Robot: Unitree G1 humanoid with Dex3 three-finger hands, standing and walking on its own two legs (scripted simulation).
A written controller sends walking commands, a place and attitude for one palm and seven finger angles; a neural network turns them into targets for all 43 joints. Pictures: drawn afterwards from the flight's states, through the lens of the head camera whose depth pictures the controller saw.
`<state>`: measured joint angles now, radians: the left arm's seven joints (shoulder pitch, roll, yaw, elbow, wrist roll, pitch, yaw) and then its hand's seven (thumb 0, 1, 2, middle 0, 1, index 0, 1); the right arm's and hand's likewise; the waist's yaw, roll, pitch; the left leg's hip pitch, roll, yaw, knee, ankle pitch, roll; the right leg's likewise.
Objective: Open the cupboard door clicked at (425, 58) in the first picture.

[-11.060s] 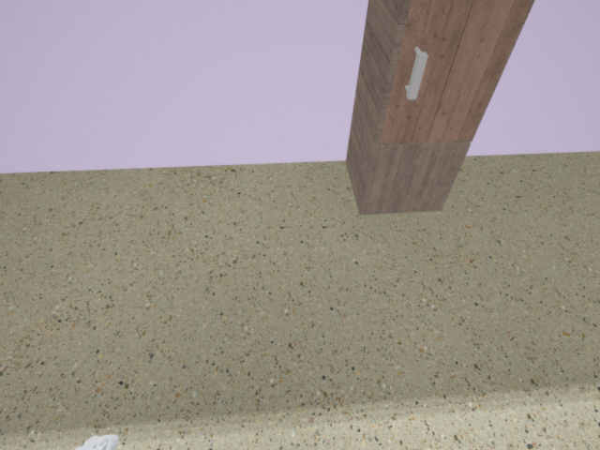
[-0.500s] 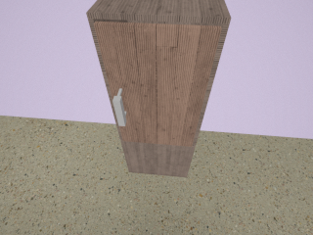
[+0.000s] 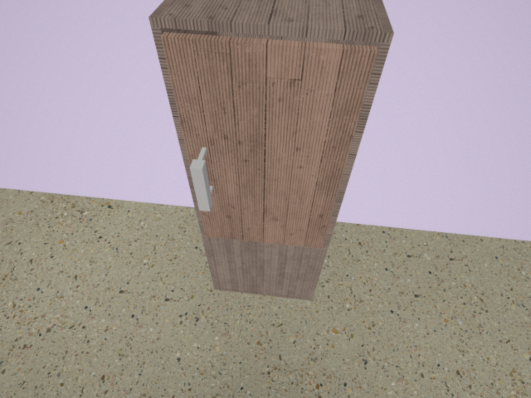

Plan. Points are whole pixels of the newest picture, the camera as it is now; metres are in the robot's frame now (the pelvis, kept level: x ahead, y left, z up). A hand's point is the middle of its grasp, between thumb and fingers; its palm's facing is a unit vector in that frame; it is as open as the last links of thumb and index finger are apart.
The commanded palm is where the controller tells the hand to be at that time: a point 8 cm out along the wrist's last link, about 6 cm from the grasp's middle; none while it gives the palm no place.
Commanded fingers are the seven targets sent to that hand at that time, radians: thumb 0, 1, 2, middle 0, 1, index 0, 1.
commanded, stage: look again from close up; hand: left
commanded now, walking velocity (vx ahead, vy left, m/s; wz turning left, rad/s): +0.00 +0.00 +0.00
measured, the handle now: (204, 179) +0.57 +0.18 -0.06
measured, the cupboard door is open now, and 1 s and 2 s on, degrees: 0 0 0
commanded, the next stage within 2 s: raise the hand with hooked fingers in 0.28 s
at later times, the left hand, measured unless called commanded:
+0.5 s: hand out of the picture +0.11 +0.19 -0.10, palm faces +0.25 -0.96 -0.15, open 7.5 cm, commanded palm +0.10 +0.24 -0.07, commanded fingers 0.00 0.74 0.83 -0.21 -0.41 -0.21 -0.41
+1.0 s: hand (137, 385) +0.15 +0.20 -0.07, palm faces -0.05 -1.00 -0.05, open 9.8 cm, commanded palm +0.13 +0.26 -0.06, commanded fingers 0.00 0.15 0.58 -0.25 -0.78 -0.25 -0.78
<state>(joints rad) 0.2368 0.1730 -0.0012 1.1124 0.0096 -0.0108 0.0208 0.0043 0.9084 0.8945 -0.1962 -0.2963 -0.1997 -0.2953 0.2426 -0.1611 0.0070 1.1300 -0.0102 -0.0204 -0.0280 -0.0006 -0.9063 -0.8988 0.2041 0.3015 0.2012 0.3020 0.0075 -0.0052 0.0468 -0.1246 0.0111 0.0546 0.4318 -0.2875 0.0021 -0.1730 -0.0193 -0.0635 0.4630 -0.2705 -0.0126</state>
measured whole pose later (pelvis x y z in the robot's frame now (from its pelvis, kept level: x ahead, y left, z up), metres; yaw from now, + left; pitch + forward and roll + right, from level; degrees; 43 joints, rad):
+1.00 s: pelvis -0.06 +0.00 -0.11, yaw +2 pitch +15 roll -3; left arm 0.32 0.26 0.21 0.03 -0.29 -0.42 -0.41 0.01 0.38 0.67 -0.23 -0.63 -0.24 -0.63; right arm 0.17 -0.21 0.01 0.52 0.02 -0.23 -0.04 0.01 -0.90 -0.90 0.21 0.30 0.20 0.30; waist 0.03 0.01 -0.11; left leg -0.98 0.04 -0.04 1.29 -0.57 0.00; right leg -0.96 -0.03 -0.14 1.22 -0.52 -0.04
